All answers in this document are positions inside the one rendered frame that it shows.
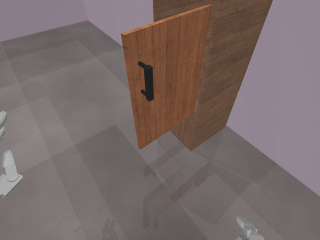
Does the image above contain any left robot hand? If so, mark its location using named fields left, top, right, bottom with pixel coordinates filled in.
left=0, top=111, right=23, bottom=199

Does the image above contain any right robot hand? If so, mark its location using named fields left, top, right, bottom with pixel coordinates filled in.
left=236, top=216, right=265, bottom=240

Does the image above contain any cupboard door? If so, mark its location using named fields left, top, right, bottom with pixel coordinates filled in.
left=121, top=4, right=213, bottom=150

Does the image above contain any handle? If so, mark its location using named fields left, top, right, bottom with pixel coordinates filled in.
left=138, top=61, right=154, bottom=102

